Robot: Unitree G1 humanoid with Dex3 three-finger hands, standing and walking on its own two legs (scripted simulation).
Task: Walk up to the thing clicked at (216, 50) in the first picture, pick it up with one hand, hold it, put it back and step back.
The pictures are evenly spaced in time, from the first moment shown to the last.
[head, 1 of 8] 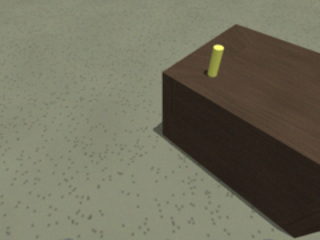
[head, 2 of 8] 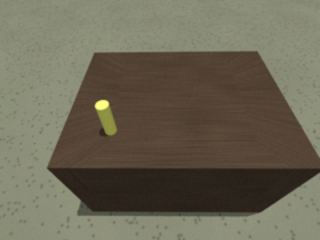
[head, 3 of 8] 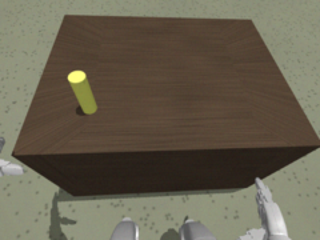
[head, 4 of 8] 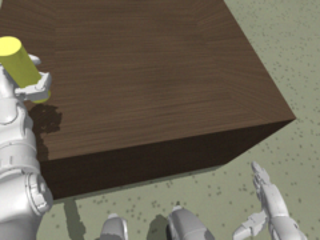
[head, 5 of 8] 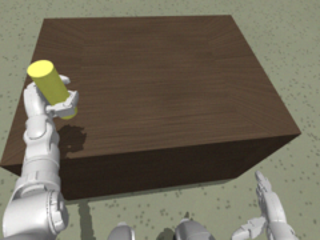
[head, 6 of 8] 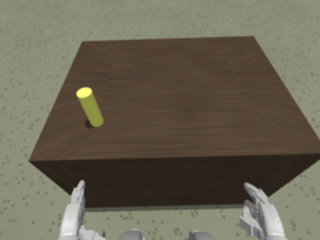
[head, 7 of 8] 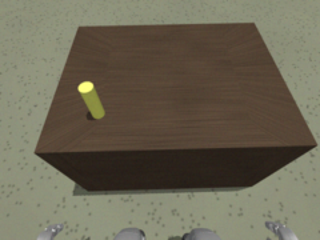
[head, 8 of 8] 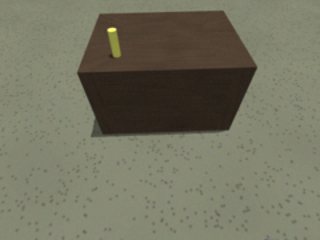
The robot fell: no
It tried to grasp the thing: yes
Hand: left
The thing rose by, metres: 0.25
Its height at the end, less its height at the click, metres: +0.00
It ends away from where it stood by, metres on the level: 0.01
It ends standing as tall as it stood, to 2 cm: yes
